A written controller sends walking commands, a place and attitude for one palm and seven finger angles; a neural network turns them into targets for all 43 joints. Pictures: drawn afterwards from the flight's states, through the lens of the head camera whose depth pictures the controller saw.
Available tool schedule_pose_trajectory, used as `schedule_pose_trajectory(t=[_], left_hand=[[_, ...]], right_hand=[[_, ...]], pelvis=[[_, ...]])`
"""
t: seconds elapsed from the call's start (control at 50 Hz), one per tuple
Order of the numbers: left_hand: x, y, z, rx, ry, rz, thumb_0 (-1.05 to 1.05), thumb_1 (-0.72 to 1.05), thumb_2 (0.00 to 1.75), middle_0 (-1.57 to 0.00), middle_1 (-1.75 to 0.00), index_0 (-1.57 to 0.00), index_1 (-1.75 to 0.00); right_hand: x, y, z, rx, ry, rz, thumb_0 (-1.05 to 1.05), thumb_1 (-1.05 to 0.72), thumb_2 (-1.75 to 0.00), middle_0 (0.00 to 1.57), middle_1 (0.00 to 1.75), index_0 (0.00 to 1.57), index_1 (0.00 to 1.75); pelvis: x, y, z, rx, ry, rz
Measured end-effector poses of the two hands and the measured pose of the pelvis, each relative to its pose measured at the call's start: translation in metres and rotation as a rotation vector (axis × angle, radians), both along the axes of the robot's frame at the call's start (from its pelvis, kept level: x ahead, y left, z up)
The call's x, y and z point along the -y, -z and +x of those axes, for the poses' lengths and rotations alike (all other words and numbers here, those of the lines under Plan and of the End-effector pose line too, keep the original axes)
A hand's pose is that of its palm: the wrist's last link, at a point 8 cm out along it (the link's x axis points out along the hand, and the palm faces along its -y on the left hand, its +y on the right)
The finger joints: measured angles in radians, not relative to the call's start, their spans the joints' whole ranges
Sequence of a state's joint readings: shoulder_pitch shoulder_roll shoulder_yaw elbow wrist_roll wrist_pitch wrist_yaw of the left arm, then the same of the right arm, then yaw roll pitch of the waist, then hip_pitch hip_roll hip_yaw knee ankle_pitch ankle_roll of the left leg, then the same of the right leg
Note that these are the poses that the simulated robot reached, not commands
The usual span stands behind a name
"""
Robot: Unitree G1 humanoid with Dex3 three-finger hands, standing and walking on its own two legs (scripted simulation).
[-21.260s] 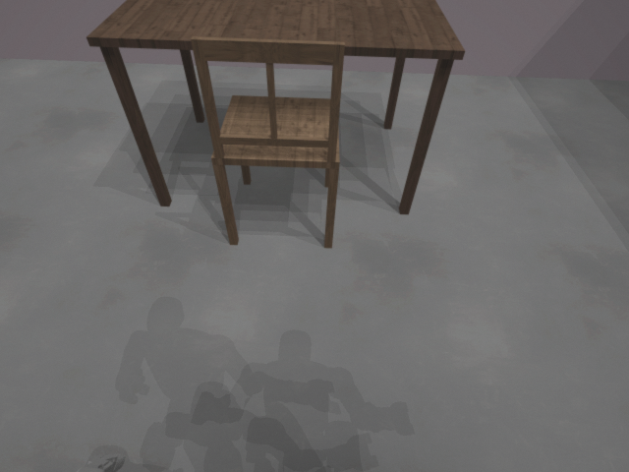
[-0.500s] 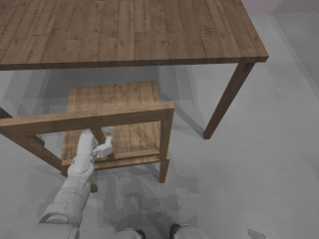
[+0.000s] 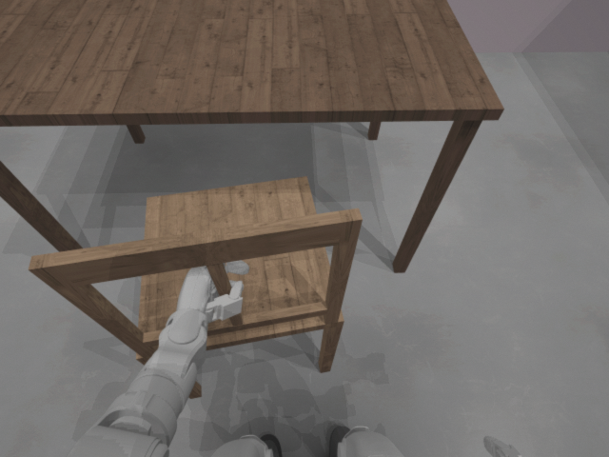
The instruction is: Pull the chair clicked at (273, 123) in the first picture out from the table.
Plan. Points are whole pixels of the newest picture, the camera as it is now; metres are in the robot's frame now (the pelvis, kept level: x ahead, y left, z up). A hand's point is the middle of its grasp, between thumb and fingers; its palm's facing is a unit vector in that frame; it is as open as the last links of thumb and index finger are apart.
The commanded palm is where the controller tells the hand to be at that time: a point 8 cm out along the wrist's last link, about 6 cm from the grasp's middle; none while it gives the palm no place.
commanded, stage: step backward, pulling the chair out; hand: left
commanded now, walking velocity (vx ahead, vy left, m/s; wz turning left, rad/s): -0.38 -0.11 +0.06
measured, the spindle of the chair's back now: (227, 295) +0.36 +0.14 -0.10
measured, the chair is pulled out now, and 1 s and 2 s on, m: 0.16 0.27 0.49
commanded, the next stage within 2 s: stop walking, hand still on the chair in 2.00 s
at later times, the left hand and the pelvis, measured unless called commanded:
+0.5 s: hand (230, 328) +0.29 +0.12 -0.06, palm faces -0.01 -0.98 -0.18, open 5.1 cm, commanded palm +0.27 +0.17 -0.07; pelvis -0.06 +0.00 +0.00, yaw +3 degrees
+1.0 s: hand (211, 379) +0.22 +0.13 -0.06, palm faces -0.03 -0.98 -0.22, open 5.2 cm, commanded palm +0.22 +0.19 -0.06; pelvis -0.12 +0.00 +0.00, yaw +1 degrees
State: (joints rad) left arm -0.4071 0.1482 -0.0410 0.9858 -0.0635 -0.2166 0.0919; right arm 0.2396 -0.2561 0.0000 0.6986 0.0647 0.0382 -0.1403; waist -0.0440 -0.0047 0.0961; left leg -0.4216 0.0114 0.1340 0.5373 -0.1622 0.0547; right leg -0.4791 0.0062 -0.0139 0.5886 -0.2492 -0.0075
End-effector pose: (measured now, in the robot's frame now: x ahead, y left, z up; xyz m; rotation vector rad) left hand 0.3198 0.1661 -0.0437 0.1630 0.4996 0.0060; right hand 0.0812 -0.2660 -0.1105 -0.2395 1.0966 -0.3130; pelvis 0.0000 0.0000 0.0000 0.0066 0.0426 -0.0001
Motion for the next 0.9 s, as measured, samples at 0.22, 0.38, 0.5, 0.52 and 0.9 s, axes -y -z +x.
schedule_pose_trajectory(t=[0.22,0.38,0.5,0.52,0.9], left_hand=[[0.001,0.0,-0.017,0.017,-0.075,0.047,0.02,0.69,0.83,-0.35,-1.16,-0.5,-1.45],[0.005,-0.002,-0.036,-0.025,-0.11,0.022,0.04,0.71,0.81,-0.32,-1.16,-0.49,-1.45],[-0.002,-0.001,-0.045,-0.007,-0.025,0.019,0.03,0.71,0.79,-0.29,-1.2,-0.5,-1.45],[-0.004,-0.001,-0.047,0.004,-0.004,0.022,0.03,0.71,0.79,-0.29,-1.21,-0.5,-1.45],[-0.019,-0.002,-0.095,-0.001,0.012,0.029,0.03,0.71,0.8,-0.3,-1.22,-0.49,-1.45]], right_hand=[[-0.007,0.029,-0.014,0.042,-0.04,0.109,0.01,-0.9,-0.9,0.2,0.3,0.21,0.3],[0.015,0.012,-0.037,-0.001,-0.062,0.066,0.01,-0.9,-0.9,0.2,0.3,0.21,0.3],[0.021,0.003,-0.057,-0.019,-0.076,-0.022,0.01,-0.9,-0.9,0.2,0.3,0.21,0.3],[0.019,0.003,-0.061,-0.025,-0.066,-0.032,0.01,-0.9,-0.9,0.2,0.3,0.21,0.3],[-0.044,0.016,-0.095,-0.006,-0.06,0.087,0.01,-0.9,-0.9,0.2,0.3,0.21,0.3]], pelvis=[[0.024,0.015,-0.026,0.052,-0.002,0.02],[0.02,-0.001,-0.042,0.005,-0.018,0.065],[-0.002,0.003,-0.063,-0.057,-0.055,0.034],[-0.005,0.004,-0.068,-0.054,-0.056,0.04],[-0.017,0.005,-0.114,0.027,-0.02,0.009]])
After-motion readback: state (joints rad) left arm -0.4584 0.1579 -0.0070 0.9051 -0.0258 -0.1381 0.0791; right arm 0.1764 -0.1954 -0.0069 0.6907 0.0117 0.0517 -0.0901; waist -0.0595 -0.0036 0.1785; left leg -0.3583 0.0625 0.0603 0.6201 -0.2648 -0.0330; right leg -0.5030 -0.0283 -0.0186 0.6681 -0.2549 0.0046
